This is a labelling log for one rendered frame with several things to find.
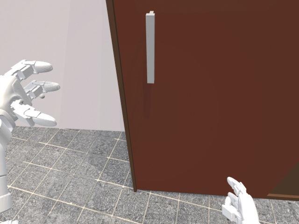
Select left robot hand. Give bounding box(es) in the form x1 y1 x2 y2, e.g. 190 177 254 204
0 60 60 127

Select handle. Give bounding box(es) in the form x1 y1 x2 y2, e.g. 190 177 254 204
146 11 155 84

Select wardrobe door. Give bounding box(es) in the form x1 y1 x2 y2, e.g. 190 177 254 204
114 0 299 198
270 161 299 196

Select left robot forearm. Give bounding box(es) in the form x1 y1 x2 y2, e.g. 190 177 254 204
0 109 16 214

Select right robot hand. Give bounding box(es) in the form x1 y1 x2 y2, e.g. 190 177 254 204
222 177 259 224

